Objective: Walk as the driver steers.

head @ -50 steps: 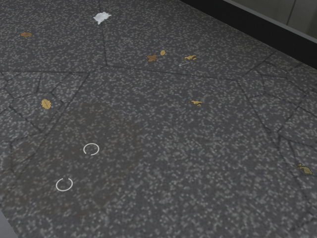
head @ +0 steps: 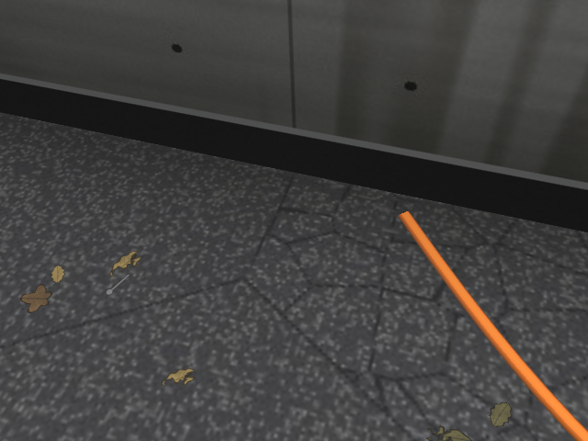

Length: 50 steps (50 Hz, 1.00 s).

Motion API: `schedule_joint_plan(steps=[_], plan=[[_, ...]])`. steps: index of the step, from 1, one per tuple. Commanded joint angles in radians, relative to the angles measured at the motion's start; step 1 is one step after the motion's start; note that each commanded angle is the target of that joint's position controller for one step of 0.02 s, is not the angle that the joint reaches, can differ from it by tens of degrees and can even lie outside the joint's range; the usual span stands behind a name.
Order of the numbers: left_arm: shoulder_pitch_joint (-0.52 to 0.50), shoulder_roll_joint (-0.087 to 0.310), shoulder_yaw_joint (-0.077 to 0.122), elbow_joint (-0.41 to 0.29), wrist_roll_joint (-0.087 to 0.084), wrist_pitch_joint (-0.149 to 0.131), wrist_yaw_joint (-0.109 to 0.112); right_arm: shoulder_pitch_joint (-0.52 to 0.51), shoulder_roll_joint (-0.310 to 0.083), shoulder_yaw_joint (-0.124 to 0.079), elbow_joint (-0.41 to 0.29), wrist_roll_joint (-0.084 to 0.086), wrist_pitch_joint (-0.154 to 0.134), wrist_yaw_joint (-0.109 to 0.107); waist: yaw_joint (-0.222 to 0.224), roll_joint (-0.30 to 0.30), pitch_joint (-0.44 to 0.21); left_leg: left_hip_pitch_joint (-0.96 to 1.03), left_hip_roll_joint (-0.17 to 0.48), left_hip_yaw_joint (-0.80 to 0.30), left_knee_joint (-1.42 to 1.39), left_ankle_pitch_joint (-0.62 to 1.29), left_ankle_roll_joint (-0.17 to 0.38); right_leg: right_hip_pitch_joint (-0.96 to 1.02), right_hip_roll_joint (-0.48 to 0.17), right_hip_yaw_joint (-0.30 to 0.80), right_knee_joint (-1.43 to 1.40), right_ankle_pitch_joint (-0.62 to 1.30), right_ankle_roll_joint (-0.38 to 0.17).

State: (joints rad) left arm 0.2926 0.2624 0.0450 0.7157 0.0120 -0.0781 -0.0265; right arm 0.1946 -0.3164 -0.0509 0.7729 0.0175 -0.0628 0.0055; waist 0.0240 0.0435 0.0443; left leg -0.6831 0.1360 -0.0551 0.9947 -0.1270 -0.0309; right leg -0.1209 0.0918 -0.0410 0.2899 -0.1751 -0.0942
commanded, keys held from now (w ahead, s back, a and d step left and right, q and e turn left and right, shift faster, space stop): w+q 0.38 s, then q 0.62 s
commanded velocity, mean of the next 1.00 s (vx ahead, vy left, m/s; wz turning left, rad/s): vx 0.30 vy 0.00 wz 0.49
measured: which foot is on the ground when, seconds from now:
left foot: up 0.00-0.26, down 0.28-0.72, up 0.74-1.00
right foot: down 0.00-0.30, up 0.32-0.70, down 0.72-1.00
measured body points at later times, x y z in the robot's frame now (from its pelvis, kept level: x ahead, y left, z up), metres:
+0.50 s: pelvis +0.28 +0.08 +0.00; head +0.32 +0.10 +0.44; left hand +0.37 +0.38 -0.10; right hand +0.46 -0.16 -0.11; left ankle +0.29 +0.15 -0.75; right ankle +0.36 -0.08 -0.67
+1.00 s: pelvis +0.44 +0.08 -0.01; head +0.48 +0.09 +0.44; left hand +0.41 +0.39 -0.10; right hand +0.71 -0.09 -0.12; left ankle +0.36 +0.19 -0.69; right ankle +0.56 +0.02 -0.75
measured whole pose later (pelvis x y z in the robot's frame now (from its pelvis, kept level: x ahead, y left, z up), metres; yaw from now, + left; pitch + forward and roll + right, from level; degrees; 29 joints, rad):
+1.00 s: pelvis +0.44 +0.08 -0.01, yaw +35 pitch +1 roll +0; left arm 0.12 0.26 0.04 0.71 0.02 0.00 0.04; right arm 0.21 -0.33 -0.08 0.65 0.01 0.07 -0.04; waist 0.01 0.03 0.08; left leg -0.49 0.03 -0.04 0.99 -0.42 -0.09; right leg -0.33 -0.02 -0.08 0.41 -0.10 -0.03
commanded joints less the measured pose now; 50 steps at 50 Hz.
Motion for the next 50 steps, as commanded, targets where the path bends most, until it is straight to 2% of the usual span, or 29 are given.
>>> schedule_joint_plan(steps=[1,5,9,12,13,14,15,16,17,18,19,20,21,24,27,29,31,34,35,36,37,38,39,40,41,43,44,49,50], plan=[[-0.04,0.145,0.038,-0.044,0.004,-0.026,0.014,-0.007,-0.053,-0.013,-0.045,0.003,-0.007,0.005,-0.001,-0.088,-0.008,0.026,-0.009,-0.021,-0.149,0.203,-0.002,-0.025,-0.251,0.059,-0.158,0.28,-0.108],[0.001,0.166,0.043,0.002,-0.003,-0.022,0.022,-0.11,-0.025,0.0,-0.083,0.007,-0.016,0.026,0.047,-0.077,0.039,0.024,-0.042,0.011,-0.331,0.298,0.021,0.055,-0.286,0.0,-0.183,0.262,-0.083],[0.041,0.177,0.051,0.043,-0.015,0.008,0.03,-0.18,-0.02,0.004,-0.137,0.003,-0.019,0.056,0.064,-0.07,0.054,-0.059,-0.066,0.046,-0.406,0.166,0.064,0.24,-0.343,-0.027,-0.1,0.416,-0.075],[0.014,0.216,0.062,0.039,-0.019,0.033,0.049,-0.118,-0.057,-0.015,-0.156,-0.001,-0.01,0.067,0.005,-0.124,-0.03,0.077,-0.146,0.134,-0.403,-0.002,0.117,0.292,-0.346,-0.067,0.086,0.88,-0.039],[0.005,0.225,0.063,0.035,-0.017,0.043,0.057,-0.025,-0.092,-0.034,-0.142,-0.001,-0.006,0.063,-0.049,-0.135,-0.093,0.205,-0.184,0.154,-0.402,-0.032,0.142,0.272,-0.334,-0.086,0.227,0.997,-0.022],[-0.01,0.22,0.058,0.028,-0.02,0.046,0.064,0.124,-0.143,-0.062,-0.113,0.002,-0.003,0.051,-0.135,-0.109,-0.173,0.443,-0.206,0.134,-0.465,0.033,0.182,0.162,-0.298,-0.116,0.441,0.949,0.012],[0.043,0.167,0.037,-0.006,-0.002,0.029,0.065,0.262,-0.25,-0.097,-0.097,0.0,0.007,0.032,-0.161,0.042,-0.3,0.821,-0.003,-0.195,-0.458,0.04,0.297,-0.174,-0.216,-0.128,0.797,0.582,0.065],[0.087,0.072,0.002,-0.022,0.013,-0.003,0.043,0.232,-0.25,-0.089,-0.115,0.013,0.002,0.028,-0.092,0.2,-0.408,1.076,0.192,-0.714,-0.597,-0.066,0.46,-0.522,0.005,0.018,1.103,-0.366,0.118],[0.003,0.158,0.02,-0.036,-0.022,-0.039,0.02,0.246,-0.177,-0.067,-0.119,0.005,0.0,0.028,-0.152,0.099,-0.409,1.089,0.181,-0.703,-0.66,-0.158,0.425,-0.635,-0.058,0.18,1.15,-0.362,0.091],[-0.078,0.172,0.019,-0.069,-0.051,-0.058,0.01,0.205,-0.143,-0.058,-0.124,-0.001,-0.002,0.025,-0.145,0.039,-0.27,0.965,0.147,-0.555,-0.675,-0.138,0.379,-0.668,-0.105,0.164,1.096,-0.288,0.073],[-0.108,0.158,0.016,-0.079,-0.036,-0.067,0.013,0.142,-0.134,-0.054,-0.131,-0.002,-0.004,0.025,-0.098,-0.056,-0.156,0.799,0.106,-0.455,-0.696,-0.043,0.352,-0.651,-0.144,0.147,0.981,-0.228,0.071],[-0.115,0.171,0.026,-0.075,-0.011,-0.061,0.021,0.078,-0.104,-0.044,-0.148,-0.008,-0.006,0.022,-0.061,-0.059,-0.1,0.682,0.076,-0.377,-0.707,0.149,0.336,-0.591,-0.171,0.138,0.9,-0.197,0.084],[-0.095,0.173,0.03,-0.074,-0.001,-0.048,0.023,0.043,-0.103,-0.041,-0.167,-0.018,-0.004,0.018,-0.03,-0.032,-0.076,0.589,0.055,-0.336,-0.715,0.319,0.339,-0.526,-0.175,0.133,0.882,-0.191,0.103],[-0.05,0.131,0.02,-0.064,0.008,-0.015,0.037,0.016,-0.135,-0.052,-0.162,-0.017,0.001,0.0,0.008,-0.017,-0.071,0.44,0.004,-0.204,-0.708,0.629,0.33,-0.443,-0.153,0.089,0.723,-0.15,0.168],[-0.114,0.098,0.006,-0.073,0.008,-0.003,0.043,0.027,-0.158,-0.062,-0.145,-0.001,0.028,-0.021,-0.017,0.027,-0.115,0.375,-0.079,-0.121,-0.659,0.61,0.259,-0.342,-0.091,0.062,0.498,0.059,0.193],[-0.18,0.101,0.006,-0.086,-0.002,-0.002,0.036,0.059,-0.155,-0.063,-0.131,0.007,0.05,-0.033,-0.049,0.05,-0.142,0.392,-0.089,-0.148,-0.63,0.497,0.221,-0.302,-0.057,0.071,0.379,0.173,0.192],[-0.223,0.12,0.012,-0.098,-0.012,0.0,0.032,0.077,-0.152,-0.062,-0.125,0.006,0.067,-0.041,-0.06,0.065,-0.139,0.434,-0.07,-0.22,-0.594,0.396,0.201,-0.301,-0.044,0.099,0.297,0.164,0.186],[-0.188,0.16,0.032,-0.09,-0.007,-0.011,0.028,0.045,-0.134,-0.06,-0.139,0.001,0.077,-0.049,-0.027,0.091,-0.137,0.506,-0.053,-0.338,-0.495,0.286,0.172,-0.271,-0.058,0.144,0.197,0.138,0.148],[-0.146,0.164,0.038,-0.078,-0.001,-0.019,0.03,0.018,-0.12,-0.056,-0.15,0.002,0.077,-0.05,0.004,0.089,-0.143,0.499,-0.084,-0.338,-0.431,0.235,0.146,-0.2,-0.077,0.133,0.119,0.226,0.125],[-0.104,0.201,0.045,-0.079,0.016,-0.025,0.037,0.031,-0.073,-0.041,-0.167,-0.009,0.073,-0.047,0.009,0.021,-0.211,0.449,-0.145,-0.294,-0.285,0.103,0.105,-0.043,-0.195,0.21,0.107,0.395,0.072],[-0.104,0.238,0.045,-0.098,0.035,-0.014,0.048,0.15,-0.013,-0.024,-0.163,-0.03,0.068,-0.045,-0.052,-0.2,-0.278,0.257,-0.272,-0.176,-0.067,-0.466,0.045,0.188,-0.417,0.43,0.157,0.808,-0.046],[-0.054,0.234,0.054,-0.067,0.027,0.007,0.047,0.255,-0.066,-0.027,-0.164,-0.008,0.068,-0.037,-0.076,-0.368,-0.352,0.112,-0.259,-0.117,0.132,-0.619,0.007,0.26,-0.583,0.711,0.114,0.667,-0.194],[-0.101,0.175,0.04,-0.099,0.011,0.016,0.048,0.223,-0.145,-0.048,-0.134,-0.007,0.081,-0.039,-0.055,-0.229,-0.291,0.08,-0.206,-0.128,0.23,-0.55,-0.028,0.204,-0.525,0.665,0.091,0.475,-0.183],[-0.126,0.137,0.03,-0.107,0.009,0.027,0.051,0.144,-0.173,-0.06,-0.135,-0.004,0.099,-0.044,-0.03,-0.15,-0.229,0.059,-0.181,-0.097,0.264,-0.471,-0.045,0.141,-0.458,0.509,0.092,0.351,-0.133],[-0.156,0.135,0.024,-0.113,0.02,0.039,0.051,0.114,-0.172,-0.065,-0.132,-0.007,0.116,-0.051,-0.028,-0.118,-0.188,0.077,-0.165,-0.079,0.266,-0.425,-0.059,0.064,-0.401,0.413,0.069,0.281,-0.106],[-0.201,0.156,0.027,-0.102,0.023,0.054,0.058,0.097,-0.126,-0.056,-0.149,-0.005,0.131,-0.054,-0.044,-0.162,-0.117,0.136,-0.144,-0.027,0.21,-0.347,-0.069,-0.077,-0.33,0.272,0.012,0.211,-0.099],[-0.201,0.153,0.029,-0.094,0.022,0.06,0.062,0.113,-0.103,-0.053,-0.151,0.005,0.131,-0.053,-0.045,-0.194,-0.116,0.162,-0.143,-0.004,0.177,-0.324,-0.07,-0.092,-0.306,0.22,-0.002,0.202,-0.1],[-0.199,0.173,0.043,-0.066,0.011,0.072,0.07,0.051,-0.071,-0.039,-0.192,-0.008,0.121,-0.041,-0.014,-0.193,-0.151,0.216,-0.086,0.025,-0.028,-0.282,-0.057,-0.044,-0.37,0.155,-0.022,0.205,-0.152],[-0.209,0.178,0.047,-0.064,0.001,0.073,0.07,0.039,-0.066,-0.036,-0.2,-0.003,0.122,-0.036,-0.012,-0.194,-0.149,0.238,-0.08,0.036,-0.076,-0.265,-0.047,-0.051,-0.381,0.146,-0.027,0.187,-0.153]])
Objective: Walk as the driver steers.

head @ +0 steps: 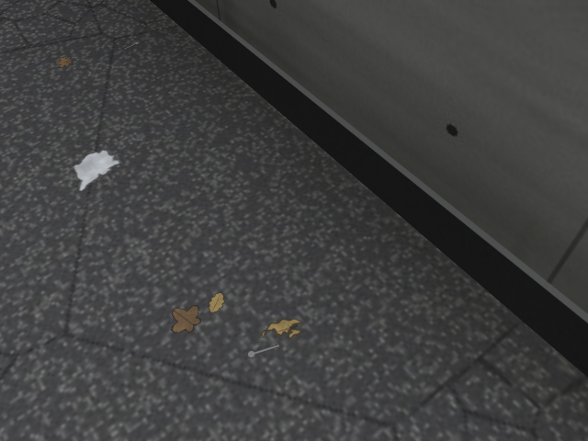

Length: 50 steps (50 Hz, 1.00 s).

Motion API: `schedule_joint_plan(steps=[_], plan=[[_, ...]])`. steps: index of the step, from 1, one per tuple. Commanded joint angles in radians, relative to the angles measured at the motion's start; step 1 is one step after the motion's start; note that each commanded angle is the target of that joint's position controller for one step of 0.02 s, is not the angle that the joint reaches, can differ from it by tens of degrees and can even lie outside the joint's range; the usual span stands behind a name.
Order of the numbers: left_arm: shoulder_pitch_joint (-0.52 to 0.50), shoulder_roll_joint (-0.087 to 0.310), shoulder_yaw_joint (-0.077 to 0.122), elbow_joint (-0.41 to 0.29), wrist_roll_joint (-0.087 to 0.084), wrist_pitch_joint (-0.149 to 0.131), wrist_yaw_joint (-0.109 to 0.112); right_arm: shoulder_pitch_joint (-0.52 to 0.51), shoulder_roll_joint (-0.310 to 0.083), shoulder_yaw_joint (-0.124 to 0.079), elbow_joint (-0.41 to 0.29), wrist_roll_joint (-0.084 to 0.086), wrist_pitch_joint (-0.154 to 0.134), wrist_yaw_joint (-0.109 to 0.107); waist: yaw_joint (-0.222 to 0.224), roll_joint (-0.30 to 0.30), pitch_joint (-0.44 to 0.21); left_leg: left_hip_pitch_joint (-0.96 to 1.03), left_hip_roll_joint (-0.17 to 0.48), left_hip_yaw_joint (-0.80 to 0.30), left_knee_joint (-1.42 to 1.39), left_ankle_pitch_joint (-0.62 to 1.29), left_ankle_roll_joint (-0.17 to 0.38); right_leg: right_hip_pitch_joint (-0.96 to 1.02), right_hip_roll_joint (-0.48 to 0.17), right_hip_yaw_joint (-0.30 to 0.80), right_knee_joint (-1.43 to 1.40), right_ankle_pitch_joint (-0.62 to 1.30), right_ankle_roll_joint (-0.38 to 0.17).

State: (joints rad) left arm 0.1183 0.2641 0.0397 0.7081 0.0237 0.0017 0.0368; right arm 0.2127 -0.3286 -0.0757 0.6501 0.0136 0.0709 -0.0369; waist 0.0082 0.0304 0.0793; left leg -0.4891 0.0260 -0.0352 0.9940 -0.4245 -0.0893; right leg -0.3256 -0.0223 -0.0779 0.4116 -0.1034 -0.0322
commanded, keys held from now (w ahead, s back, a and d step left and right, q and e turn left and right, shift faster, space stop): q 0.30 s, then w+q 0.36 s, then w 0.34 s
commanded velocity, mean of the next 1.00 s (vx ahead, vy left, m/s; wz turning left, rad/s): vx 0.25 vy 0.00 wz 0.50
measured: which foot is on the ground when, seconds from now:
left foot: up 0.00-0.14, down 0.16-0.62, up 0.64-1.00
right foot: down 0.00-0.16, up 0.18-0.60, down 0.62-1.00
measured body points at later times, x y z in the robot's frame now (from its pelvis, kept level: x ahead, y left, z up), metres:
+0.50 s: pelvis +0.03 +0.04 +0.01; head +0.04 +0.07 +0.46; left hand +0.11 +0.36 -0.10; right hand +0.23 -0.20 -0.07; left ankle +0.00 +0.13 -0.74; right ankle +0.10 -0.10 -0.70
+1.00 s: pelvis +0.19 +0.12 -0.01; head +0.23 +0.13 +0.44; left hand +0.02 +0.34 -0.13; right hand +0.51 +0.04 -0.08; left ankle +0.27 +0.31 -0.72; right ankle +0.12 -0.08 -0.74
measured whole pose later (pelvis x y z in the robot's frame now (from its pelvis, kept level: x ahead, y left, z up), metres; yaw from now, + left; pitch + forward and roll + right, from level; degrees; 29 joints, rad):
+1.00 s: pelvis +0.19 +0.12 -0.01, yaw +29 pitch +3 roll -1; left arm 0.44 0.28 0.05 0.90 -0.03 -0.06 -0.01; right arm 0.09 -0.26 -0.03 0.58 0.02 -0.06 0.04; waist 0.12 0.03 0.02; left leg -0.60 0.05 0.00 0.61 -0.08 0.02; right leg 0.10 -0.03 -0.05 0.22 -0.37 0.03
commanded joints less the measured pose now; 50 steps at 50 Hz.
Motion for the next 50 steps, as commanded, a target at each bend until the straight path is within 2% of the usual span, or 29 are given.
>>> schedule_joint_plan(steps=[1,5,7,8,9,10,11,12,13,14,15,16,18,19,24,27,29,30,31,32,33,34,35,37,39,43,45,48,50], plan=[[-0.039,0.186,0.056,-0.052,-0.013,-0.004,0.004,0.018,-0.057,-0.011,-0.08,0.0,-0.011,0.012,0.006,-0.183,-0.184,0.072,0.031,0.028,-0.114,0.042,0.02,0.146,-0.273,0.17,-0.15,0.101,-0.214],[-0.047,0.212,0.067,-0.026,-0.028,0.003,-0.007,0.039,-0.072,-0.02,-0.083,-0.003,-0.007,0.031,-0.011,-0.181,-0.174,0.167,0.018,0.073,-0.304,0.093,0.069,0.145,-0.289,0.126,-0.111,0.057,-0.18],[-0.032,0.194,0.065,-0.003,-0.044,0.008,-0.007,0.102,-0.083,-0.032,-0.057,-0.006,-0.008,0.035,-0.042,-0.15,-0.175,0.294,-0.02,0.094,-0.477,0.196,0.122,0.089,-0.257,0.069,-0.019,-0.015,-0.106],[0.012,0.154,0.058,0.02,-0.04,0.011,-0.012,0.132,-0.123,-0.047,-0.053,-0.008,-0.009,0.028,-0.043,-0.041,-0.146,0.372,0.029,-0.018,-0.592,0.301,0.173,-0.014,-0.199,0.0,0.12,-0.138,-0.021],[0.028,0.092,0.039,-0.012,0.009,0.011,-0.021,0.132,-0.239,-0.07,-0.081,-0.006,-0.008,0.007,0.001,0.283,-0.127,0.477,0.29,-0.39,-0.637,0.587,0.305,-0.282,-0.039,-0.105,0.436,-0.485,0.099],[-0.105,0.135,0.055,-0.056,0.003,0.005,-0.012,0.122,-0.257,-0.07,-0.102,-0.044,-0.03,0.018,-0.078,0.229,-0.131,0.345,0.353,-0.503,-0.697,0.519,0.434,-0.349,0.029,0.072,0.622,-0.557,0.1],[-0.118,0.158,0.065,-0.055,-0.018,0.007,-0.007,0.072,-0.223,-0.061,-0.1,-0.052,-0.051,0.023,-0.051,0.148,-0.113,0.32,0.301,-0.419,-0.711,0.434,0.398,-0.35,0.006,0.124,0.694,-0.471,0.083],[-0.081,0.162,0.071,-0.036,-0.023,0.011,-0.003,0.009,-0.191,-0.054,-0.103,-0.034,-0.064,0.021,-0.015,0.118,-0.101,0.314,0.246,-0.353,-0.701,0.386,0.339,-0.353,-0.005,0.139,0.696,-0.378,0.074],[-0.053,0.162,0.076,-0.01,-0.016,0.015,0.005,-0.025,-0.154,-0.043,-0.109,-0.017,-0.066,0.018,-0.005,0.098,-0.114,0.326,0.215,-0.318,-0.688,0.387,0.302,-0.346,-0.011,0.144,0.699,-0.328,0.079],[-0.037,0.162,0.078,-0.005,-0.009,0.015,0.007,-0.043,-0.14,-0.034,-0.111,-0.009,-0.065,0.013,0.005,0.109,-0.122,0.316,0.194,-0.293,-0.678,0.449,0.297,-0.322,-0.002,0.14,0.723,-0.285,0.091],[-0.031,0.156,0.078,-0.006,-0.012,0.011,0.004,-0.037,-0.126,-0.027,-0.114,-0.011,-0.063,0.009,0.009,0.112,-0.141,0.315,0.178,-0.281,-0.67,0.496,0.299,-0.295,0.01,0.138,0.74,-0.26,0.099],[-0.018,0.148,0.076,-0.005,-0.018,0.006,-0.003,-0.012,-0.116,-0.025,-0.107,-0.009,-0.062,0.005,0.007,0.106,-0.171,0.343,0.162,-0.277,-0.678,0.401,0.3,-0.291,0.012,0.135,0.713,-0.223,0.102],[-0.055,0.136,0.07,-0.016,-0.03,-0.006,-0.016,0.041,-0.119,-0.028,-0.095,-0.002,-0.065,0.001,-0.026,0.119,-0.154,0.391,0.149,-0.329,-0.73,0.076,0.303,-0.323,0.013,0.133,0.563,-0.175,0.1],[-0.087,0.136,0.068,-0.026,-0.034,-0.014,-0.022,0.057,-0.129,-0.031,-0.09,-0.001,-0.067,-0.001,-0.04,0.136,-0.127,0.397,0.155,-0.366,-0.751,-0.01,0.308,-0.33,0.017,0.138,0.488,-0.173,0.1],[-0.12,0.128,0.061,-0.034,-0.041,-0.064,-0.054,0.075,-0.167,-0.043,-0.081,0.002,-0.074,0.0,-0.061,0.141,-0.095,0.347,0.145,-0.427,-0.745,-0.063,0.324,-0.191,0.045,0.143,0.227,-0.223,0.08],[-0.077,0.138,0.065,-0.024,-0.053,-0.087,-0.063,0.062,-0.161,-0.039,-0.083,0.007,-0.071,0.01,-0.035,0.135,-0.088,0.261,0.124,-0.48,-0.731,-0.1,0.319,-0.046,0.061,0.136,0.13,-0.221,0.058],[0.004,0.134,0.07,0.003,-0.055,-0.1,-0.062,0.026,-0.136,-0.03,-0.091,0.01,-0.066,0.011,0.023,0.106,-0.087,0.171,0.075,-0.475,-0.676,-0.133,0.283,0.124,0.055,0.12,-0.012,-0.107,0.033],[0.073,0.153,0.078,0.023,-0.051,-0.103,-0.056,0.016,-0.1,-0.019,-0.096,0.007,-0.069,0.01,0.056,0.073,-0.108,0.079,0.032,-0.437,-0.593,-0.153,0.245,0.267,0.007,0.144,-0.041,-0.092,0.014],[0.195,0.197,0.088,0.044,-0.034,-0.103,-0.047,0.018,-0.023,0.003,-0.102,0.001,-0.072,0.012,0.092,-0.056,-0.172,-0.063,-0.05,-0.315,-0.327,-0.217,0.184,0.446,-0.163,0.318,-0.079,-0.227,-0.036],[0.257,0.291,0.103,0.062,-0.004,-0.101,-0.049,0.015,-0.01,0.007,-0.155,0.02,-0.084,0.012,0.074,-0.243,-0.141,-0.303,-0.146,-0.168,-0.101,-0.219,0.15,0.489,-0.36,0.682,-0.198,-0.536,-0.161],[0.197,0.262,0.099,0.055,-0.01,-0.104,-0.05,-0.005,-0.09,-0.01,-0.157,0.022,-0.094,0.011,0.054,-0.222,-0.044,-0.398,-0.04,-0.16,0.034,-0.137,0.13,0.411,-0.406,0.743,-0.23,-0.653,-0.204],[0.157,0.19,0.079,0.043,-0.025,-0.104,-0.044,-0.003,-0.121,-0.021,-0.133,0.016,-0.095,0.015,0.048,-0.195,0.003,-0.415,-0.02,-0.152,0.081,-0.057,0.119,0.382,-0.346,0.651,-0.234,-0.617,-0.182],[0.139,0.156,0.066,0.038,-0.028,-0.102,-0.04,0.021,-0.108,-0.022,-0.105,0.007,-0.096,0.017,0.034,-0.174,0.0,-0.398,-0.013,-0.14,0.104,0.005,0.11,0.371,-0.294,0.561,-0.233,-0.532,-0.152],[0.148,0.134,0.053,0.05,-0.021,-0.101,-0.035,0.002,-0.071,-0.015,-0.1,0.005,-0.11,0.03,0.035,-0.159,0.012,-0.376,0.006,-0.131,0.102,0.122,0.1,0.331,-0.242,0.421,-0.252,-0.332,-0.131],[0.177,0.139,0.051,0.065,-0.017,-0.105,-0.034,-0.026,-0.037,-0.004,-0.107,0.003,-0.123,0.038,0.043,-0.143,0.004,-0.356,0.007,-0.096,0.073,0.207,0.087,0.306,-0.213,0.319,-0.268,-0.17,-0.142],[0.201,0.163,0.049,0.089,-0.034,-0.097,-0.035,-0.127,0.006,0.02,-0.139,-0.004,-0.137,0.052,0.064,-0.134,0.007,-0.261,0.039,0.005,-0.163,0.347,0.066,0.26,-0.18,0.182,-0.281,0.042,-0.145],[0.24,0.181,0.05,0.107,-0.044,-0.091,-0.036,-0.191,0.024,0.03,-0.155,0.001,-0.144,0.065,0.089,-0.133,0.019,-0.182,0.032,0.041,-0.283,0.387,0.069,0.239,-0.182,0.149,-0.283,0.07,-0.141],[0.282,0.208,0.053,0.132,-0.057,-0.08,-0.039,-0.225,-0.001,0.023,-0.17,0.013,-0.146,0.08,0.079,-0.143,0.029,-0.105,0.015,0.053,-0.389,0.364,0.103,0.286,-0.232,0.15,-0.272,0.133,-0.132],[0.283,0.225,0.057,0.141,-0.06,-0.07,-0.038,-0.183,-0.039,0.006,-0.163,0.011,-0.147,0.083,0.029,-0.159,-0.007,0.0,-0.019,0.07,-0.441,0.319,0.144,0.34,-0.249,0.132,-0.192,0.382,-0.113]])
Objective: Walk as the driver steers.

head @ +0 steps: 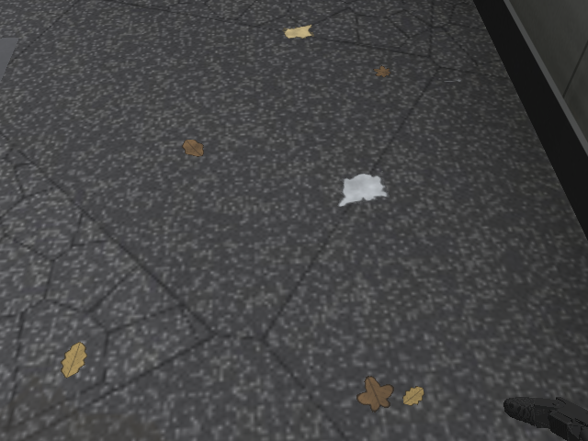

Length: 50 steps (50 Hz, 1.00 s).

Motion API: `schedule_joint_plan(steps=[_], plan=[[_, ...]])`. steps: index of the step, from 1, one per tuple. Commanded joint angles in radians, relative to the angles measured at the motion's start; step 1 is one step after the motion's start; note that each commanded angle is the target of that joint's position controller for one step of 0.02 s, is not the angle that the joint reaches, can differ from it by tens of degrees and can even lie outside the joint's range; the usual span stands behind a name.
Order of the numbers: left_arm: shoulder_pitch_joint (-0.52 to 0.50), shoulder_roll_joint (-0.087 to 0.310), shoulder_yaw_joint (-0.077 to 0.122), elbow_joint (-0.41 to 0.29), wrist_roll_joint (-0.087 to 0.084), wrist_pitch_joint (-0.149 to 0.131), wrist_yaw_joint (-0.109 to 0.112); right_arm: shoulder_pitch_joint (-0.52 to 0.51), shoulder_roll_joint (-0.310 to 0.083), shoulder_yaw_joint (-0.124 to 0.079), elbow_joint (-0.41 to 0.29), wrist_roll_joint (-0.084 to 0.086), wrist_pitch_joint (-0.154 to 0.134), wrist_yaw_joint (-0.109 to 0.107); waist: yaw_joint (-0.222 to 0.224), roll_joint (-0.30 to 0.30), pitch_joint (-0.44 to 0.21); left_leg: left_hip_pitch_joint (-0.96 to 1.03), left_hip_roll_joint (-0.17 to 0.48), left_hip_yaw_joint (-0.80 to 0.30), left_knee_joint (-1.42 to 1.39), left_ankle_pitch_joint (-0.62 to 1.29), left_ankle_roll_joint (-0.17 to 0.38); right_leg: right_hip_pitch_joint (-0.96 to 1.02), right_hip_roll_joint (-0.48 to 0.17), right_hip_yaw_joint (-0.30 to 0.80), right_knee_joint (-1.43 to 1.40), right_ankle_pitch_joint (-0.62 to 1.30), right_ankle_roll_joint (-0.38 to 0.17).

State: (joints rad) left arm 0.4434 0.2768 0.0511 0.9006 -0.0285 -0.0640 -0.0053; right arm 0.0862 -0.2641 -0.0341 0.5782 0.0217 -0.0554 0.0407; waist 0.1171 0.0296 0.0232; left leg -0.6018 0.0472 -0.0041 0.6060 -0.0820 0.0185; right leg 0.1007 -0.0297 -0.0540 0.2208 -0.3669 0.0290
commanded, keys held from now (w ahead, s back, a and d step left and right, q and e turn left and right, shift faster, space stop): w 0.16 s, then w+q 0.84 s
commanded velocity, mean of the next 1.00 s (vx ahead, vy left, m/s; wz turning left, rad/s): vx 0.49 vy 0.00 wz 0.40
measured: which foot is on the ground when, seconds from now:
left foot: up 0.00-0.02, down 0.04-0.56, up 0.58-1.00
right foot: down 0.00-0.06, up 0.08-0.54, down 0.56-1.00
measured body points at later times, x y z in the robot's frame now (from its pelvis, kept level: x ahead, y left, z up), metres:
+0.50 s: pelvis +0.28 +0.02 +0.01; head +0.31 +0.03 +0.46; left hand +0.50 +0.27 -0.06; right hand +0.30 -0.27 -0.11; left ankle +0.16 +0.13 -0.73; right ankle +0.47 -0.10 -0.71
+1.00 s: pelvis +0.53 +0.06 +0.00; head +0.56 +0.08 +0.45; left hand +0.43 +0.34 -0.12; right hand +0.83 -0.07 -0.07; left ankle +0.63 +0.24 -0.70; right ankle +0.46 -0.10 -0.73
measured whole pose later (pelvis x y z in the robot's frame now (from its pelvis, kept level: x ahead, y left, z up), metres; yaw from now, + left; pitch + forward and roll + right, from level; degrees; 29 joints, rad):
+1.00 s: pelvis +0.53 +0.06 +0.00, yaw +25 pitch +1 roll -3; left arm 0.31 0.31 0.08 0.86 -0.02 -0.07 0.00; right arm 0.09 -0.28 -0.06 0.62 0.02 -0.01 0.05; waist 0.10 0.03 0.05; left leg -0.62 0.09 0.01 0.66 -0.05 0.04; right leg 0.09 -0.01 -0.25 0.24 -0.33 0.03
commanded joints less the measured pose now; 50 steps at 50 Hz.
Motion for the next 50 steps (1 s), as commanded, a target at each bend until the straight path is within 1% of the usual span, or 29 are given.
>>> schedule_joint_plan(steps=[1,2,3,4,5,6,7,8,9,12,14,17,20,23,25,26,27,28,29,30,31,32,33,35,37,39,45,48,50], plan=[[-0.051,0.218,0.046,-0.049,-0.01,0.001,0.006,0.038,-0.132,-0.054,-0.066,-0.002,-0.019,0.001,-0.146,-0.154,-0.019,0.261,-0.069,0.062,-0.086,-0.012,0.065,-0.086,-0.222,0.067,0.123,0.84,-0.154],[-0.043,0.204,0.038,-0.05,-0.004,0.003,0.01,0.191,-0.172,-0.078,-0.018,-0.003,-0.013,-0.008,-0.223,-0.137,-0.117,0.487,-0.087,0.074,-0.099,0.002,0.095,-0.152,-0.181,0.027,0.312,0.919,-0.127],[-0.043,0.156,0.017,-0.076,0.024,-0.002,0.012,0.371,-0.231,-0.097,0.016,-0.01,0.0,-0.025,-0.296,-0.041,-0.26,0.806,0.085,-0.118,-0.057,-0.026,0.147,-0.377,-0.142,0.01,0.617,0.627,-0.092],[0.073,0.017,-0.026,-0.106,0.03,-0.02,0.004,0.392,-0.319,-0.103,0.03,-0.018,-0.001,-0.023,-0.2,0.272,-0.417,1.039,0.34,-0.648,-0.201,-0.288,0.303,-0.697,0.049,0.053,0.964,-0.145,-0.039],[-0.006,0.135,0.003,-0.093,0.004,-0.039,-0.001,0.391,-0.212,-0.078,0.028,-0.017,-0.006,-0.021,-0.246,0.174,-0.395,0.989,0.328,-0.733,-0.294,-0.366,0.283,-0.79,0.017,0.177,1.077,-0.191,-0.049],[-0.099,0.173,0.016,-0.133,-0.02,-0.048,-0.006,0.32,-0.182,-0.063,0.034,-0.017,-0.012,-0.02,-0.229,0.145,-0.228,0.869,0.295,-0.575,-0.305,-0.293,0.246,-0.864,-0.029,0.148,1.091,-0.11,-0.062],[-0.146,0.157,0.011,-0.141,-0.012,-0.053,-0.002,0.258,-0.166,-0.057,0.033,-0.016,-0.016,-0.019,-0.2,0.065,-0.146,0.732,0.252,-0.456,-0.32,-0.166,0.23,-0.841,-0.072,0.126,1.046,-0.02,-0.064],[-0.161,0.146,0.014,-0.142,0.007,-0.051,0.0,0.209,-0.146,-0.052,0.034,-0.023,-0.02,-0.015,-0.167,0.043,-0.091,0.621,0.214,-0.372,-0.346,-0.068,0.224,-0.807,-0.097,0.12,0.991,0.038,-0.057],[-0.144,0.137,0.015,-0.139,0.013,-0.043,-0.002,0.182,-0.127,-0.045,0.032,-0.031,-0.025,-0.013,-0.132,0.057,-0.075,0.543,0.183,-0.329,-0.378,-0.008,0.223,-0.747,-0.117,0.129,0.963,0.078,-0.054],[-0.136,0.094,0.007,-0.14,0.025,-0.02,-0.003,0.164,-0.129,-0.05,0.051,-0.015,-0.041,-0.015,-0.089,0.043,-0.038,0.439,0.159,-0.269,-0.451,0.05,0.252,-0.708,-0.117,0.115,0.866,0.118,-0.023],[-0.221,0.089,0.004,-0.172,0.037,-0.015,-0.001,0.182,-0.149,-0.057,0.071,-0.013,-0.043,-0.024,-0.099,0.021,0.012,0.409,0.148,-0.239,-0.481,0.052,0.26,-0.754,-0.111,0.114,0.744,0.202,0.004],[-0.352,0.074,-0.005,-0.207,0.038,-0.028,-0.01,0.217,-0.172,-0.065,0.095,-0.01,-0.033,-0.04,-0.138,0.016,0.042,0.386,0.103,-0.18,-0.477,0.043,0.223,-0.717,-0.071,0.108,0.499,0.396,0.02],[-0.46,0.074,-0.01,-0.237,0.027,-0.041,-0.024,0.283,-0.201,-0.075,0.126,0.002,-0.025,-0.049,-0.174,0.014,0.044,0.378,0.109,-0.187,-0.452,0.004,0.201,-0.629,-0.026,0.103,0.371,0.494,0.025],[-0.494,0.112,0.002,-0.257,0.021,-0.048,-0.031,0.312,-0.201,-0.079,0.145,0.009,-0.015,-0.056,-0.167,0.029,0.04,0.461,0.143,-0.249,-0.378,-0.031,0.176,-0.607,-0.019,0.141,0.289,0.454,0.001],[-0.467,0.135,0.013,-0.253,0.021,-0.054,-0.032,0.316,-0.203,-0.082,0.152,0.004,-0.003,-0.059,-0.149,0.057,0.025,0.502,0.158,-0.287,-0.315,0.003,0.159,-0.553,-0.009,0.131,0.271,0.363,-0.021],[-0.414,0.147,0.021,-0.241,0.021,-0.057,-0.029,0.311,-0.196,-0.081,0.153,0.001,0.004,-0.059,-0.119,0.068,0.001,0.502,0.143,-0.289,-0.255,0.055,0.145,-0.472,0.001,0.109,0.249,0.321,-0.038],[-0.303,0.181,0.041,-0.214,0.024,-0.06,-0.021,0.312,-0.166,-0.069,0.15,-0.005,0.008,-0.058,-0.066,0.056,-0.074,0.473,0.083,-0.258,-0.114,0.12,0.115,-0.304,-0.006,0.101,0.23,0.308,-0.069],[-0.141,0.238,0.057,-0.199,0.04,-0.061,-0.012,0.311,-0.106,-0.045,0.122,-0.023,0.01,-0.056,-0.002,-0.035,-0.238,0.333,0.009,-0.203,0.175,-0.032,0.077,-0.03,-0.168,0.252,0.266,0.275,-0.128],[-0.074,0.308,0.076,-0.173,0.046,-0.045,-0.014,0.448,-0.021,-0.021,0.094,0.005,-0.004,-0.055,-0.064,-0.348,-0.373,-0.028,-0.123,-0.098,0.519,-0.487,0.009,0.283,-0.385,0.706,0.157,0.022,-0.274],[-0.088,0.21,0.053,-0.183,0.034,-0.042,-0.019,0.428,-0.119,-0.04,0.116,0.026,-0.007,-0.058,-0.042,-0.278,-0.326,-0.144,-0.067,-0.173,0.663,-0.496,0.001,0.245,-0.385,0.805,0.084,-0.159,-0.268],[-0.139,0.149,0.037,-0.191,0.029,-0.038,-0.015,0.328,-0.179,-0.058,0.103,0.029,-0.003,-0.058,-0.03,-0.191,-0.196,-0.182,-0.029,-0.159,0.69,-0.407,0.0,0.131,-0.353,0.642,0.069,-0.134,-0.227],[-0.194,0.128,0.029,-0.193,0.035,-0.036,-0.014,0.278,-0.177,-0.06,0.095,0.019,0.002,-0.062,-0.052,-0.125,-0.128,-0.15,0.011,-0.131,0.672,-0.33,-0.005,0.013,-0.314,0.515,0.058,-0.003,-0.208],[-0.228,0.102,0.024,-0.186,0.04,-0.034,-0.013,0.244,-0.165,-0.062,0.086,0.007,0.006,-0.06,-0.07,-0.116,-0.074,-0.125,0.037,-0.128,0.625,-0.28,-0.008,-0.081,-0.277,0.422,0.035,0.104,-0.203],[-0.254,0.09,0.023,-0.175,0.046,-0.042,-0.009,0.251,-0.127,-0.061,0.083,0.011,0.022,-0.051,-0.103,-0.151,-0.042,-0.047,0.071,-0.117,0.576,-0.229,-0.009,-0.183,-0.24,0.296,-0.019,0.202,-0.198],[-0.252,0.107,0.032,-0.158,0.037,-0.053,-0.006,0.227,-0.094,-0.055,0.067,0.009,0.037,-0.048,-0.11,-0.127,-0.014,-0.058,0.082,-0.105,0.53,-0.202,-0.015,-0.213,-0.245,0.218,-0.059,0.276,-0.216],[-0.241,0.131,0.042,-0.141,0.034,-0.056,-0.003,0.184,-0.082,-0.05,0.045,0.002,0.041,-0.046,-0.106,-0.105,0.007,-0.094,0.088,-0.105,0.448,-0.14,-0.024,-0.204,-0.252,0.156,-0.081,0.34,-0.228],[-0.205,0.18,0.056,-0.116,0.026,-0.036,0.007,0.017,-0.06,-0.034,-0.003,0.002,0.025,-0.008,-0.051,-0.076,0.05,-0.048,0.065,-0.016,0.138,0.094,-0.008,-0.154,-0.226,-0.044,-0.093,0.42,-0.194],[-0.165,0.207,0.065,-0.097,0.01,-0.018,0.007,-0.054,-0.068,-0.035,-0.04,0.004,0.028,0.008,-0.038,-0.075,0.075,-0.05,0.052,0.015,0.056,0.058,0.019,-0.072,-0.253,-0.084,-0.067,0.459,-0.175],[-0.165,0.231,0.073,-0.093,-0.002,-0.004,0.009,-0.054,-0.092,-0.046,-0.055,0.0,0.031,0.014,-0.062,-0.09,0.059,-0.002,0.015,0.053,0.026,-0.028,0.053,-0.021,-0.263,-0.116,0.01,0.665,-0.157]])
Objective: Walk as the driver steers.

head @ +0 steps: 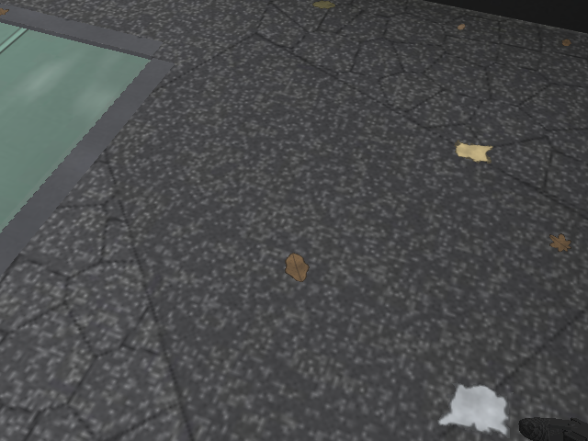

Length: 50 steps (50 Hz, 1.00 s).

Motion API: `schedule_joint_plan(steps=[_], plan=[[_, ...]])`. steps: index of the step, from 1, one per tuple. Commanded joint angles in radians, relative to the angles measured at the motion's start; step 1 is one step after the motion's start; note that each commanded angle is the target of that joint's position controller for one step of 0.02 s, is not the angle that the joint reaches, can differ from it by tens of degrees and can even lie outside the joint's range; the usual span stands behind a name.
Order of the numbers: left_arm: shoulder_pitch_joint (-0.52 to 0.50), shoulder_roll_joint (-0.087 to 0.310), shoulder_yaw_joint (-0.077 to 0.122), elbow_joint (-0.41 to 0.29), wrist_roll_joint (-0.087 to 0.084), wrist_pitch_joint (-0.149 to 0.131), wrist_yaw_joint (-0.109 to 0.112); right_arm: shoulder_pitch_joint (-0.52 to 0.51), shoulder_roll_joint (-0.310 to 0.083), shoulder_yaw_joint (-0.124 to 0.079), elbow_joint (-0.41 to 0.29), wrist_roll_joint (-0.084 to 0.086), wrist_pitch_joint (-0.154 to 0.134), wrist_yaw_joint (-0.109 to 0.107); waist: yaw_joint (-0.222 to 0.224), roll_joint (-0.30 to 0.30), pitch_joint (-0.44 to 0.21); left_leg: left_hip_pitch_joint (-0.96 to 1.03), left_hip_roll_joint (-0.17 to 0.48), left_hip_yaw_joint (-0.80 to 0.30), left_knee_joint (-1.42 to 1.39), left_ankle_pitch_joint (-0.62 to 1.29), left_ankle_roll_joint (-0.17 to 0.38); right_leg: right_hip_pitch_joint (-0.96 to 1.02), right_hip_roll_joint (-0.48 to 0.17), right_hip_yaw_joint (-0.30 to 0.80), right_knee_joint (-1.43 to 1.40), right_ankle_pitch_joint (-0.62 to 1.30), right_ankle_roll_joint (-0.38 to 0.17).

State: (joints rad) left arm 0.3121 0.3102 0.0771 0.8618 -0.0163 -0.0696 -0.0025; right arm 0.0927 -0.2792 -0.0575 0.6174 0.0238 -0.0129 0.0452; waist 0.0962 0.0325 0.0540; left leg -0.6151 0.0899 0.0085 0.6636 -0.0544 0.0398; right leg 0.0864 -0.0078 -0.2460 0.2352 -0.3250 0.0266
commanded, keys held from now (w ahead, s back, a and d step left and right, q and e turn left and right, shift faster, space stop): w+q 0.34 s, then w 0.08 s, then w+e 0.06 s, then no key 0.52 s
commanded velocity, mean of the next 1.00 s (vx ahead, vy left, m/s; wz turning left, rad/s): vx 0.34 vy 0.00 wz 0.30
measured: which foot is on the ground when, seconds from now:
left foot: up 0.00-0.06, down 0.08-0.58, up 0.60-0.92, down 0.94-1.00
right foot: down 0.00-0.06, up 0.08-0.54, down 0.56-1.00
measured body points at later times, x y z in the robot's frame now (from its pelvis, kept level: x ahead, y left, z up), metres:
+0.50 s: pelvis +0.29 +0.04 +0.00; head +0.31 +0.07 +0.45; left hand +0.46 +0.33 -0.08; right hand +0.40 -0.24 -0.10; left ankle +0.17 +0.11 -0.73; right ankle +0.50 -0.05 -0.70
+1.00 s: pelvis +0.46 +0.06 +0.00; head +0.47 +0.07 +0.45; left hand +0.51 +0.33 -0.12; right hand +0.66 -0.17 -0.11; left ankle +0.45 +0.21 -0.73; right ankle +0.50 -0.04 -0.73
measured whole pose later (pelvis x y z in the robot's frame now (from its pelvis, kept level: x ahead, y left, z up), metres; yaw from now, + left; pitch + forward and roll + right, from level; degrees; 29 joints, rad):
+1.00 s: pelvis +0.46 +0.06 +0.00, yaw +16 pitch -1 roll -1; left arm 0.15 0.24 0.00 0.86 0.02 -0.03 -0.03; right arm 0.19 -0.26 -0.04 0.77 -0.01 0.03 -0.04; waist 0.02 0.00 0.03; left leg -0.27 0.04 -0.08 0.50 -0.22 -0.05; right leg -0.23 0.05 -0.03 0.46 -0.22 -0.03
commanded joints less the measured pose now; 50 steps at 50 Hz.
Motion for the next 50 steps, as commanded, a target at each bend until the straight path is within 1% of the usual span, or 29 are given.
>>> schedule_joint_plan(steps=[1,3,4,5,6,7,8,9,10,13,18,21,25,27,28,29,30,31,32,33,34,37,39,42,46,47,48,49,50], plan=[[-0.037,0.214,0.053,-0.057,-0.019,0.008,0.009,-0.029,-0.098,-0.033,-0.093,-0.005,-0.007,0.01,-0.069,-0.112,-0.006,0.077,-0.062,0.07,-0.033,-0.109,0.052,0.01,-0.283,0.058,0.075,0.797,-0.144],[-0.057,0.21,0.05,-0.065,-0.027,0.022,0.015,0.219,-0.177,-0.082,-0.03,-0.002,0.002,-0.002,-0.216,-0.094,-0.145,0.431,-0.151,0.106,-0.104,-0.087,0.116,-0.085,-0.237,0.005,0.425,0.94,-0.101],[-0.033,0.155,0.027,-0.082,0.005,0.018,0.017,0.382,-0.259,-0.115,0.012,0.005,0.014,-0.023,-0.273,0.026,-0.235,0.738,-0.046,-0.091,-0.123,-0.096,0.172,-0.34,-0.191,0.005,0.741,0.595,-0.054],[0.048,0.018,-0.019,-0.147,0.039,-0.008,0.004,0.319,-0.362,-0.12,-0.008,0.013,0.0,-0.026,-0.131,0.272,-0.326,1.006,0.194,-0.675,-0.243,-0.32,0.36,-0.769,0.015,0.125,1.068,-0.267,0.001],[-0.072,0.109,-0.006,-0.156,0.002,-0.042,-0.007,0.334,-0.263,-0.091,-0.037,0.006,-0.021,-0.017,-0.215,0.13,-0.392,1.013,0.237,-0.821,-0.379,-0.436,0.362,-0.873,0.007,0.327,1.15,-0.266,-0.015],[-0.157,0.154,0.005,-0.185,-0.031,-0.061,-0.013,0.3,-0.213,-0.073,-0.023,-0.005,-0.039,-0.012,-0.216,0.08,-0.244,0.908,0.213,-0.683,-0.397,-0.344,0.313,-0.935,-0.032,0.322,1.119,-0.158,-0.037],[-0.157,0.136,0.0,-0.181,-0.018,-0.07,-0.006,0.246,-0.192,-0.065,-0.023,-0.005,-0.047,-0.012,-0.169,0.005,-0.175,0.772,0.172,-0.571,-0.39,-0.228,0.282,-0.886,-0.074,0.325,1.034,-0.072,-0.044],[-0.147,0.136,0.004,-0.168,0.01,-0.07,0.0,0.182,-0.163,-0.056,-0.031,-0.006,-0.047,-0.015,-0.128,-0.014,-0.127,0.65,0.131,-0.476,-0.395,-0.111,0.26,-0.818,-0.102,0.327,0.948,-0.022,-0.034],[-0.125,0.141,0.008,-0.163,0.018,-0.061,-0.001,0.147,-0.146,-0.048,-0.044,-0.019,-0.049,-0.02,-0.096,0.013,-0.116,0.571,0.106,-0.429,-0.412,-0.031,0.253,-0.751,-0.119,0.337,0.908,0.016,-0.026],[-0.124,0.107,0.004,-0.164,0.032,-0.032,-0.002,0.146,-0.157,-0.049,-0.034,-0.016,-0.055,-0.036,-0.077,0.005,-0.091,0.453,0.073,-0.347,-0.447,0.113,0.263,-0.699,-0.105,0.309,0.797,0.078,0.02],[-0.302,0.051,-0.02,-0.212,0.027,-0.029,-0.01,0.214,-0.179,-0.054,0.012,-0.008,-0.047,-0.061,-0.14,0.033,-0.038,0.378,-0.005,-0.248,-0.44,0.039,0.196,-0.649,-0.041,0.292,0.431,0.384,0.052],[-0.372,0.051,-0.024,-0.23,0.015,-0.042,-0.027,0.275,-0.173,-0.05,0.054,-0.004,-0.049,-0.062,-0.179,0.041,-0.024,0.398,0.023,-0.269,-0.43,-0.024,0.178,-0.593,-0.026,0.292,0.329,0.484,0.034],[-0.381,0.084,-0.014,-0.242,0.017,-0.05,-0.042,0.31,-0.164,-0.047,0.097,-0.01,-0.039,-0.063,-0.179,0.066,0.004,0.574,0.096,-0.309,-0.339,0.105,0.159,-0.648,-0.03,0.292,0.262,0.363,-0.034],[-0.29,0.105,0.001,-0.221,0.034,-0.058,-0.038,0.284,-0.161,-0.044,0.101,-0.013,-0.027,-0.067,-0.124,0.079,-0.046,0.617,0.063,-0.291,-0.202,0.405,0.118,-0.524,0.016,0.247,0.212,0.326,-0.078],[-0.187,0.13,0.012,-0.197,0.047,-0.066,-0.035,0.264,-0.149,-0.037,0.091,-0.016,-0.024,-0.069,-0.069,0.063,-0.134,0.591,0.007,-0.252,-0.058,0.499,0.081,-0.353,0.001,0.243,0.198,0.483,-0.109],[-0.058,0.191,0.021,-0.186,0.066,-0.07,-0.033,0.283,-0.11,-0.019,0.063,-0.037,-0.026,-0.071,-0.038,-0.046,-0.302,0.413,-0.064,-0.225,0.201,0.26,0.032,-0.036,-0.173,0.41,0.293,0.84,-0.188],[0.015,0.204,0.028,-0.149,0.058,-0.054,-0.038,0.457,-0.051,-0.001,0.101,-0.022,-0.033,-0.066,-0.072,-0.317,-0.455,0.116,-0.222,-0.171,0.557,-0.551,-0.051,0.278,-0.404,0.766,0.276,0.974,-0.377],[0.039,0.14,0.014,-0.148,0.017,-0.042,-0.045,0.457,-0.145,-0.016,0.125,-0.013,-0.032,-0.065,-0.044,-0.219,-0.465,0.053,-0.199,-0.259,0.658,-0.612,-0.062,0.254,-0.403,0.853,0.215,0.782,-0.37],[-0.036,0.108,0.002,-0.16,0.009,-0.033,-0.041,0.336,-0.179,-0.029,0.104,0.001,-0.024,-0.067,-0.034,-0.139,-0.315,-0.001,-0.156,-0.236,0.676,-0.552,-0.073,0.135,-0.365,0.72,0.193,0.712,-0.327],[-0.109,0.08,-0.012,-0.167,0.018,-0.026,-0.038,0.254,-0.174,-0.026,0.086,-0.009,-0.015,-0.073,-0.052,-0.072,-0.225,0.007,-0.114,-0.188,0.625,-0.496,-0.083,0.003,-0.315,0.622,0.167,0.729,-0.293],[-0.157,0.054,-0.024,-0.166,0.022,-0.022,-0.037,0.216,-0.161,-0.028,0.075,-0.023,-0.005,-0.077,-0.079,-0.056,-0.162,0.036,-0.075,-0.164,0.551,-0.452,-0.091,-0.113,-0.283,0.558,0.144,0.764,-0.28],[-0.211,0.04,-0.032,-0.141,0.039,-0.018,-0.036,0.262,-0.071,-0.01,0.092,-0.021,0.021,-0.083,-0.137,-0.145,-0.144,0.226,-0.043,-0.107,0.297,-0.394,-0.112,-0.287,-0.197,0.421,0.087,0.823,-0.257],[-0.22,0.069,-0.025,-0.124,0.038,-0.012,-0.03,0.251,-0.05,-0.001,0.095,-0.027,0.025,-0.089,-0.136,-0.156,-0.178,0.308,-0.041,-0.087,0.152,-0.343,-0.12,-0.305,-0.192,0.383,0.086,0.857,-0.263],[-0.211,0.095,-0.02,-0.1,0.028,0.008,-0.022,0.215,-0.077,-0.007,0.107,-0.025,0.037,-0.089,-0.116,-0.147,-0.198,0.391,-0.044,-0.074,0.019,-0.196,-0.111,-0.315,-0.196,0.381,0.062,0.617,-0.252],[-0.222,0.056,-0.042,-0.076,0.021,0.029,-0.022,0.142,-0.076,-0.009,0.104,-0.044,0.043,-0.085,-0.122,-0.118,-0.096,0.503,-0.045,-0.069,-0.219,-0.051,-0.065,-0.425,-0.139,0.392,0.044,0.072,-0.172],[-0.19,0.035,-0.052,-0.062,0.03,0.027,-0.024,0.121,-0.098,-0.011,0.091,-0.052,0.039,-0.088,-0.113,-0.086,-0.08,0.534,0.003,-0.124,-0.258,0.02,-0.045,-0.449,-0.114,0.388,0.06,-0.006,-0.127],[-0.14,0.035,-0.053,-0.055,0.043,0.023,-0.028,0.108,-0.148,-0.019,0.082,-0.046,0.036,-0.094,-0.073,-0.012,-0.081,0.554,0.049,-0.158,-0.231,0.084,-0.019,-0.469,-0.061,0.355,0.087,-0.067,-0.092],[-0.121,0.034,-0.052,-0.05,0.038,0.027,-0.025,0.097,-0.163,-0.029,0.109,-0.036,0.036,-0.09,-0.053,0.074,-0.074,0.47,0.015,-0.144,-0.218,-0.082,0.0,-0.421,-0.013,0.292,0.101,-0.05,-0.067],[-0.153,0.051,-0.051,-0.047,0.036,0.031,-0.02,0.089,-0.116,-0.021,0.107,-0.037,0.031,-0.083,-0.08,0.049,-0.055,0.425,-0.009,-0.132,-0.232,-0.13,-0.01,-0.384,-0.01,0.279,0.132,-0.011,-0.056]])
